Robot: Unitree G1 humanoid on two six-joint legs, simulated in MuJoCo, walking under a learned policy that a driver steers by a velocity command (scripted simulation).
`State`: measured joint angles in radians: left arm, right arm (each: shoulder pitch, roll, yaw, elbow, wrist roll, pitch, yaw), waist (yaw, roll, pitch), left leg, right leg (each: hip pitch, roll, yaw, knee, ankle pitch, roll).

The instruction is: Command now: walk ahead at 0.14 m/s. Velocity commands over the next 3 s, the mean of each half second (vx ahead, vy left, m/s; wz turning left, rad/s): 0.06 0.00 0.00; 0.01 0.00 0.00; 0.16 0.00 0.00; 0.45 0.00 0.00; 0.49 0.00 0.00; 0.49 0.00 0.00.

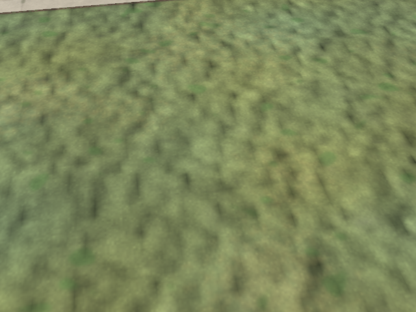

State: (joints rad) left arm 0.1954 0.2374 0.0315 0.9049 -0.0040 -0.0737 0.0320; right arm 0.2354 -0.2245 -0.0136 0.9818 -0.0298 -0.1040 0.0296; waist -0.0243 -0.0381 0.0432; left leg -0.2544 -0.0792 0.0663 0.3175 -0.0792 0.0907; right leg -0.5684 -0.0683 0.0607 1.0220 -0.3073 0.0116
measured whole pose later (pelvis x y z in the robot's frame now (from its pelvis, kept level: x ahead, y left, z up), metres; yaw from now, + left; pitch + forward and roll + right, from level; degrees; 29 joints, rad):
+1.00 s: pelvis +0.08 -0.04 -0.01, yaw +0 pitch -2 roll +0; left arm 0.19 0.17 0.04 1.09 0.00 0.00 0.04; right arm 0.28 -0.16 -0.01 1.12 0.00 -0.02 -0.04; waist 0.00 0.00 0.05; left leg -0.16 0.00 0.03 0.50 -0.32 0.01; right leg -0.25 0.01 0.00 0.51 -0.23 -0.01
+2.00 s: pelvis +0.39 -0.03 -0.03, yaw +1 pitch +2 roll +0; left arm 0.44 0.22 0.03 1.09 -0.01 -0.08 0.01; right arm -0.01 -0.23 -0.05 0.88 0.01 -0.11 0.04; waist 0.04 -0.01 0.05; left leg -0.52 -0.01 0.07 0.61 -0.13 0.08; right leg -0.09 -0.02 0.03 0.92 -0.47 -0.02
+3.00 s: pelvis +0.96 -0.05 -0.01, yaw +1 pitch +2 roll -2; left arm 0.38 0.23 0.06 1.02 -0.01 -0.08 0.01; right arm 0.01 -0.23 -0.05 0.88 0.01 -0.08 0.03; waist 0.07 0.04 0.01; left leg -0.60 0.08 0.00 0.54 0.03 0.05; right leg 0.06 0.04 -0.07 0.23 -0.32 -0.01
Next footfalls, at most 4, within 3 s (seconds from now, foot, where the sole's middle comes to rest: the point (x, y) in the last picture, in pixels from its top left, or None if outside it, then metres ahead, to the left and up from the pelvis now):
0.16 right None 0.15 -0.15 -0.78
1.94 left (188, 288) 0.55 0.07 -0.78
2.50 right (252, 203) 0.86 -0.17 -0.78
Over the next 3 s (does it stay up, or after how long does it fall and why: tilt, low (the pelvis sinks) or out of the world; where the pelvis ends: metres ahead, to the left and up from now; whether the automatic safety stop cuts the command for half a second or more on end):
stays up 0.96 -0.05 -0.01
